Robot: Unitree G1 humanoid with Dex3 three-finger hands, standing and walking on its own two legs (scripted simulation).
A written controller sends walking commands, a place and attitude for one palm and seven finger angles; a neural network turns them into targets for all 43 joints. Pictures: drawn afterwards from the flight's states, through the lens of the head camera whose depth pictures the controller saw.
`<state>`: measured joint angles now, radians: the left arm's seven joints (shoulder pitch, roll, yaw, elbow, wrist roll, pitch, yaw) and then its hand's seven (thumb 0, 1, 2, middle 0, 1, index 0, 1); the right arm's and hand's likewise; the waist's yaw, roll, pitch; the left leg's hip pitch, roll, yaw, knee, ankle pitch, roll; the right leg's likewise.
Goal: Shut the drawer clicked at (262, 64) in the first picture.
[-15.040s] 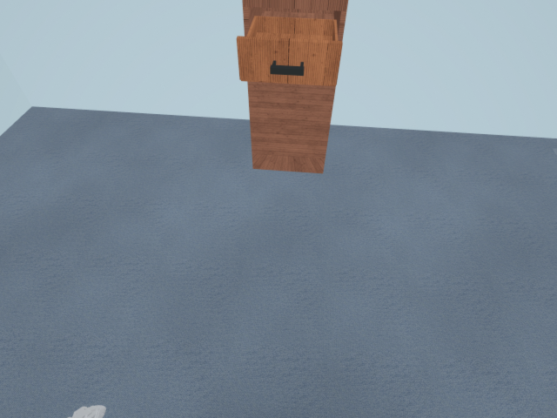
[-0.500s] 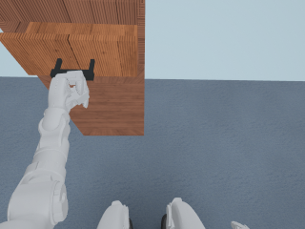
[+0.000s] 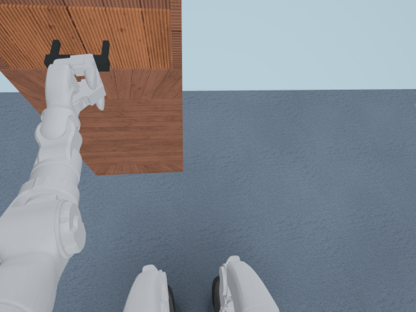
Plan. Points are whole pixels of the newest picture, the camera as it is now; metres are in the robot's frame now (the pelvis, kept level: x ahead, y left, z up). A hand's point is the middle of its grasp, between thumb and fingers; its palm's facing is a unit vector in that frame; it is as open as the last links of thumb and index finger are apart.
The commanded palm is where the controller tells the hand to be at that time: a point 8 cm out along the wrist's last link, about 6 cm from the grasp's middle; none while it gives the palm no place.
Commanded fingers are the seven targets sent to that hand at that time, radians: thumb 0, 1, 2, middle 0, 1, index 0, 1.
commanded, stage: push the drawer shut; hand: left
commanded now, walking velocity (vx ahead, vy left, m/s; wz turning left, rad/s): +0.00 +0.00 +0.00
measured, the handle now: (79, 54) +0.60 +0.19 +0.06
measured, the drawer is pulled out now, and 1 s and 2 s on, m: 0.00 0.00 0.00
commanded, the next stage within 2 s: pull the fist back off the drawer in 0.38 s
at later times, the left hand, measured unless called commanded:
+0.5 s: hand (94, 86) +0.53 +0.16 +0.05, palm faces -0.01 -1.00 -0.06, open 2.7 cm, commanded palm +0.55 +0.18 +0.06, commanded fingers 0.00 0.90 0.90 -1.40 -1.60 -1.40 -1.60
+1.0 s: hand (98, 87) +0.52 +0.16 +0.06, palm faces -0.01 -1.00 -0.04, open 2.9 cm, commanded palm +0.49 +0.19 +0.06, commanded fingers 0.00 0.90 0.90 -1.40 -1.60 -1.40 -1.60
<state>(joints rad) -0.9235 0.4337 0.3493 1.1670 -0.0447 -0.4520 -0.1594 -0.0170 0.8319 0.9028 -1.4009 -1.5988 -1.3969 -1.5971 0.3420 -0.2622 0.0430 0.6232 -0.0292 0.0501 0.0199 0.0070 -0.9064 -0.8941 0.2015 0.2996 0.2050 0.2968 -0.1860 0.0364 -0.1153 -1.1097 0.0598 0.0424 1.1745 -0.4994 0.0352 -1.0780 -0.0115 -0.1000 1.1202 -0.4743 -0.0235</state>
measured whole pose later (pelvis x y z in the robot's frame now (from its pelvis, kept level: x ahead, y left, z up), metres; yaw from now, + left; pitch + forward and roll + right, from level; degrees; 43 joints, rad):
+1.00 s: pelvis -0.02 +0.01 -0.01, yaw +0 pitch +26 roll -4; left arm -0.99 0.45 0.32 1.17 -0.03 -0.41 -0.11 -0.02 0.78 0.91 -1.40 -1.60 -1.40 -1.60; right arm 0.39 -0.26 0.06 0.63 -0.04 0.03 0.04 0.01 -0.91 -0.89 0.20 0.30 0.21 0.30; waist -0.21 0.04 -0.11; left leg -1.17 0.06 0.04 1.20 -0.48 0.05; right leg -1.13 -0.01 -0.10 1.12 -0.44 -0.01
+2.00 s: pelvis +0.04 -0.01 +0.09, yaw +1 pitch +2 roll +0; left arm 0.11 0.29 0.11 0.06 -0.09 -0.07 0.06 0.01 0.90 0.89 -1.40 -1.60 -1.40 -1.60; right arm 0.18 -0.24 0.05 0.55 0.04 0.01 -0.07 0.01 -0.91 -0.89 0.20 0.30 0.20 0.30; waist 0.02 0.05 -0.04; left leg -0.29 0.02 0.06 0.58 -0.33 0.02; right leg -0.28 -0.01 -0.07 0.57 -0.33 -0.02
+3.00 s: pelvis +0.03 +0.00 +0.10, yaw +0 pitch -1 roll -1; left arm 0.58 0.35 0.34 -0.48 -0.05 -0.19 0.11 0.01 0.89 0.89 -1.40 -1.60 -1.40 -1.60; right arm 0.19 -0.24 0.00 0.56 -0.01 -0.04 -0.05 0.01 -0.90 -0.89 0.20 0.30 0.21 0.30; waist 0.01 0.05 0.03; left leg -0.18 0.02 0.08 0.45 -0.25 0.03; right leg -0.17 0.00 -0.05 0.40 -0.22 0.00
